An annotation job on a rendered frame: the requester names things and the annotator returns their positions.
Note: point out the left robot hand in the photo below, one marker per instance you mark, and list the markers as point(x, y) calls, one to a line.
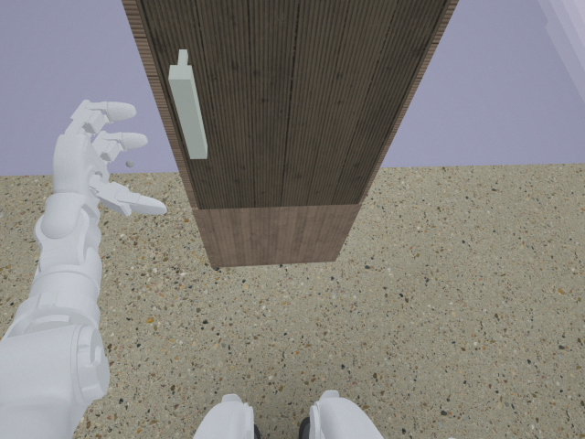
point(76, 159)

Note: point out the handle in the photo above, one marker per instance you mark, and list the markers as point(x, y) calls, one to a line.
point(183, 87)

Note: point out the cupboard door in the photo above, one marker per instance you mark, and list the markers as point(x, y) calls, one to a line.
point(298, 97)

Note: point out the robot left upper arm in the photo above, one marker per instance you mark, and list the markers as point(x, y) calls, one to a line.
point(48, 379)

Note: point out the robot left forearm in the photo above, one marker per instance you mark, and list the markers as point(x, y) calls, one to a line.
point(67, 281)

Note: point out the robot left shin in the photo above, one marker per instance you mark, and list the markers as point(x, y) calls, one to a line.
point(231, 398)

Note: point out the robot left thigh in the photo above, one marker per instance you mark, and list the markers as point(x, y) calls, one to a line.
point(227, 420)

